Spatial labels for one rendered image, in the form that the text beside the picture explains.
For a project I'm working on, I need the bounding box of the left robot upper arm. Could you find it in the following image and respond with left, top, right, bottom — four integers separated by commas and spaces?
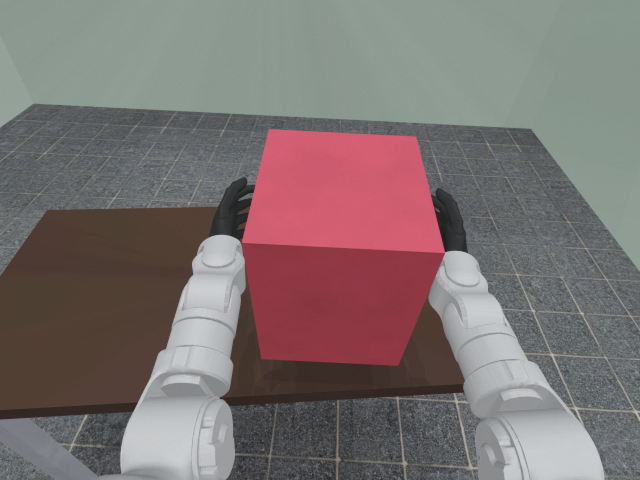
91, 395, 235, 480

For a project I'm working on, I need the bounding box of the table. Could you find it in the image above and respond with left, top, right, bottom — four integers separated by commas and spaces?
0, 206, 465, 480

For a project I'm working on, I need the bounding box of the right robot forearm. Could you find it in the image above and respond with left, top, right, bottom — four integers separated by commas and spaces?
428, 251, 605, 480

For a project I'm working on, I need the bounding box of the right robot upper arm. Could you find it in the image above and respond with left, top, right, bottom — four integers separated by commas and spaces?
475, 408, 603, 480

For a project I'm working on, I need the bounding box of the robot left hand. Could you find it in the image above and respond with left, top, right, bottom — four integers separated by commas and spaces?
209, 177, 255, 240

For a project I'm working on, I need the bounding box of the left robot forearm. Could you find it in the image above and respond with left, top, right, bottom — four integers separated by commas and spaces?
120, 235, 246, 472

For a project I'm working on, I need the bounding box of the carton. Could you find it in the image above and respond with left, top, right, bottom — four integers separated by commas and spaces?
242, 129, 445, 366

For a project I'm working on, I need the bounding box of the robot right hand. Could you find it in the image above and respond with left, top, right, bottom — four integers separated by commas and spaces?
431, 188, 468, 253

